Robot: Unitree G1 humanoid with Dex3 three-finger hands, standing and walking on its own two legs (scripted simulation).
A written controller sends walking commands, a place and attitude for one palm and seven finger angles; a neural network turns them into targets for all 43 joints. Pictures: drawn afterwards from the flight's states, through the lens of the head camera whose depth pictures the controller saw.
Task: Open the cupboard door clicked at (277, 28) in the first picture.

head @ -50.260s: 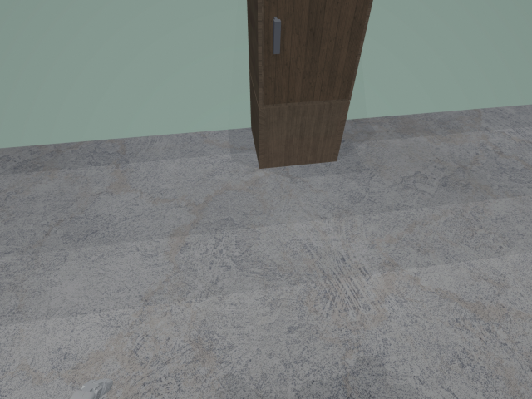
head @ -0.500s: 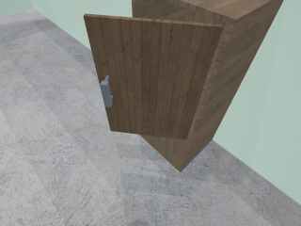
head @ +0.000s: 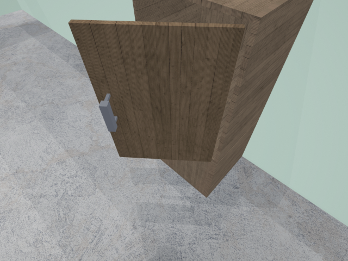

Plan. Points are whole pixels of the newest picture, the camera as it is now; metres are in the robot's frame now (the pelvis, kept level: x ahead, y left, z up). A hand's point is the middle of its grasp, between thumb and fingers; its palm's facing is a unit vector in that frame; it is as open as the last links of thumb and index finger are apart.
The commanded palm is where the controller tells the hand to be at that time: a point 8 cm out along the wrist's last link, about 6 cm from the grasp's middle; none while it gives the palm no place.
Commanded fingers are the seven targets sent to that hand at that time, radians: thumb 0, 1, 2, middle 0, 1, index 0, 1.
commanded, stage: come to a stop and stand still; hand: left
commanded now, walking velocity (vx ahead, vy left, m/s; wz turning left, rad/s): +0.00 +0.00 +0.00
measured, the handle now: (110, 112) +0.55 +0.24 -0.02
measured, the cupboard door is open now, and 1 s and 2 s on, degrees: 39 39 39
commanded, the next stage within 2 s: look again from close up in 0.52 s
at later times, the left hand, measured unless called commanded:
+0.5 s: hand out of the picture -0.01 +0.16 -0.17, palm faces +0.03 -0.98 -0.21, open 7.3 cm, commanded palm none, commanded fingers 0.00 0.90 0.90 -0.20 -0.30 -0.20 -0.30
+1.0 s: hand out of the picture +0.02 +0.17 -0.16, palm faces +0.02 -0.98 -0.22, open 7.3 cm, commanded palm none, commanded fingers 0.00 0.90 0.90 -0.20 -0.30 -0.20 -0.30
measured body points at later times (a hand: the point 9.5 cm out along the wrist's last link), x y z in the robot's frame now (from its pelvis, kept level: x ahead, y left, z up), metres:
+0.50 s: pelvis +0.00 -0.02 +0.01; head +0.01 -0.02 +0.46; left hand -0.01 +0.21 -0.15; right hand +0.02 -0.25 -0.15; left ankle +0.00 +0.09 -0.73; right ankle -0.01 -0.10 -0.73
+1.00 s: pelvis +0.00 -0.01 +0.01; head +0.02 -0.02 +0.46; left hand +0.02 +0.22 -0.14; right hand +0.00 -0.22 -0.16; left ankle -0.01 +0.09 -0.73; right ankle -0.01 -0.10 -0.73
